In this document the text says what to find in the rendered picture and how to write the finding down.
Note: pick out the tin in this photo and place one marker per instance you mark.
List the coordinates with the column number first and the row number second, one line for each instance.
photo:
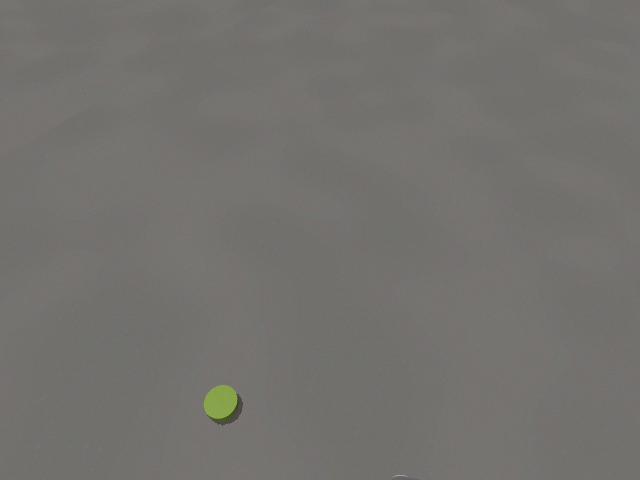
column 221, row 403

